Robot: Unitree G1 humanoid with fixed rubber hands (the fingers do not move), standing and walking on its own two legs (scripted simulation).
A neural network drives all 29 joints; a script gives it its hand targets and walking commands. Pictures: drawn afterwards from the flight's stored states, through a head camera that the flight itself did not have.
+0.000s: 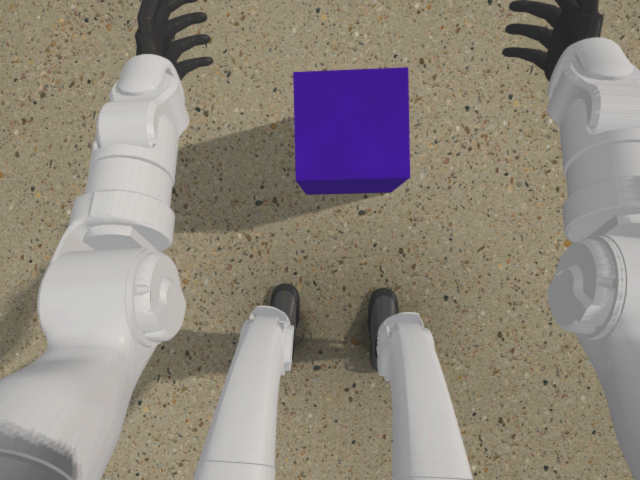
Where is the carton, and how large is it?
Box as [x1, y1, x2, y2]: [293, 67, 409, 194]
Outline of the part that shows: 407,67 293,72 296,181 306,194 389,192 409,177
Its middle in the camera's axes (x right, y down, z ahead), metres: +0.06 -0.22 +0.84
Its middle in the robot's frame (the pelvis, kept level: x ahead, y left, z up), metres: +0.56 -0.01 -0.54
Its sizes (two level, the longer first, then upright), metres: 0.210 0.200 0.250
